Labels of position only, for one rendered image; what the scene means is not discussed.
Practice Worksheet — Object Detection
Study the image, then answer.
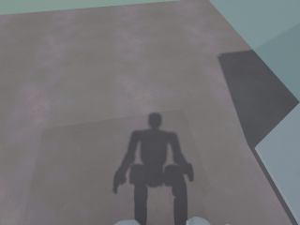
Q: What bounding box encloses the fridge door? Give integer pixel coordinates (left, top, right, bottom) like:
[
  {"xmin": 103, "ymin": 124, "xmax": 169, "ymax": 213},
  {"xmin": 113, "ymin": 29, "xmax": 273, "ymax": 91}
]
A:
[{"xmin": 256, "ymin": 103, "xmax": 300, "ymax": 220}]

